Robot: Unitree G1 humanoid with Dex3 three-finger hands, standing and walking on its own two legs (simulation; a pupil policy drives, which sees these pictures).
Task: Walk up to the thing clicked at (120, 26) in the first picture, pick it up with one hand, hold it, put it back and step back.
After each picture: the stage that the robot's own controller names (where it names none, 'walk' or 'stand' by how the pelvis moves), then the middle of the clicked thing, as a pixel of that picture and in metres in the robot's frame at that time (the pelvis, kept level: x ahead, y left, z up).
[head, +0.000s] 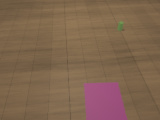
stand; (120, 26) +1.85 -0.49 -0.72
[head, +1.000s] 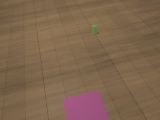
walk; (94, 29) +1.77 -0.01 -0.70
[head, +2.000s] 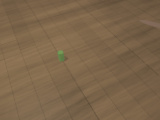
walk; (61, 55) +1.19 +0.33 -0.71
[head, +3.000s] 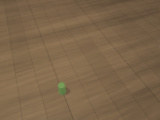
walk; (62, 88) +0.76 +0.24 -0.71
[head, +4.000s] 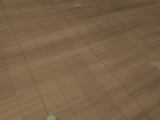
walk; out of the picture +0.50 +0.19 -0.71
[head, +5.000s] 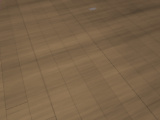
stand; out of the picture +0.43 +0.20 -0.72
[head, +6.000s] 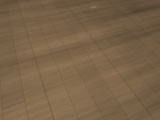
stand; out of the picture +0.40 +0.20 -0.71
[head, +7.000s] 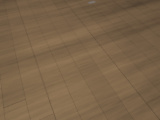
stand; out of the picture +0.40 +0.20 -0.71
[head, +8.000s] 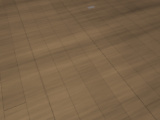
stand; out of the picture +0.41 +0.20 -0.73
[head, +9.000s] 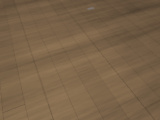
stand; out of the picture +0.40 +0.21 -0.73
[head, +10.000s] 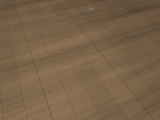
stand; out of the picture +0.39 +0.21 -0.73
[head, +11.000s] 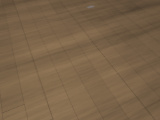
go down; out of the picture +0.39 +0.21 -0.73
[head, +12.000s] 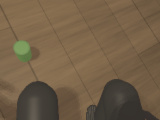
go down; (23, 51) +0.49 +0.23 -0.31
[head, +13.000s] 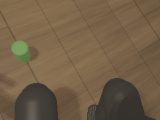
close in; (21, 52) +0.48 +0.23 -0.30
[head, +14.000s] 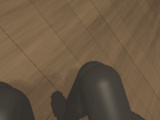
close in; out of the picture +0.47 +0.28 -0.23
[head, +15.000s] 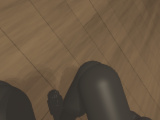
close; out of the picture +0.46 +0.28 -0.23
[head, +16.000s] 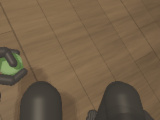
lift; (12, 68) +0.36 +0.25 -0.11
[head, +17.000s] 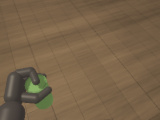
hold; (40, 92) +0.33 +0.16 +0.02
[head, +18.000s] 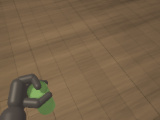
hold; (42, 98) +0.32 +0.16 -0.01
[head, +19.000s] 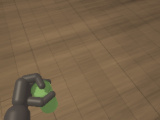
crouch; (45, 97) +0.32 +0.16 -0.02
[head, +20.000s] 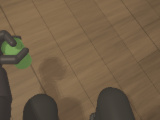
crouch; (18, 54) +0.46 +0.20 -0.11
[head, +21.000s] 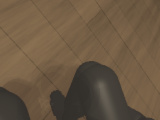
lower; out of the picture +0.45 +0.28 -0.23
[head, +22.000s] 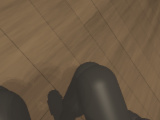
lower; out of the picture +0.44 +0.28 -0.24
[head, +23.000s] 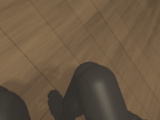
lower; out of the picture +0.44 +0.28 -0.24
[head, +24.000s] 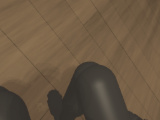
lower; out of the picture +0.45 +0.28 -0.24
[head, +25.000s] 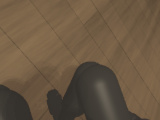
draw back; out of the picture +0.45 +0.27 -0.24
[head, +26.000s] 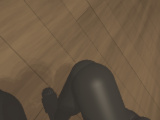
withdraw; out of the picture +0.44 +0.28 -0.24
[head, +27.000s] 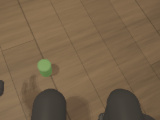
walk; (45, 68) +0.46 +0.19 -0.36
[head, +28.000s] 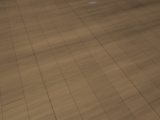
stand; out of the picture +0.38 +0.16 -0.66
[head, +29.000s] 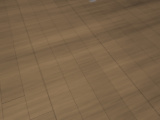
stand; out of the picture +0.39 +0.18 -0.67
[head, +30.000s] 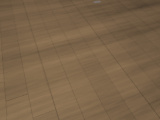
stand; out of the picture +0.39 +0.17 -0.69
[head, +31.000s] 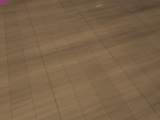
walk; out of the picture +0.39 +0.17 -0.72
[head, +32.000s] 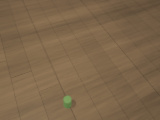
walk; (67, 102) +0.54 +0.10 -0.70
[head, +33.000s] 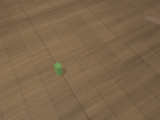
walk; (58, 69) +0.86 +0.26 -0.68
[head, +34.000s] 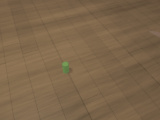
stand; (65, 67) +1.03 +0.19 -0.70
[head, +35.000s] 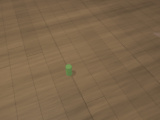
stand; (68, 70) +1.03 +0.19 -0.73
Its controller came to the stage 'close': yes
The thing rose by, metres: 0.70
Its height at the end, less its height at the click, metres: +0.00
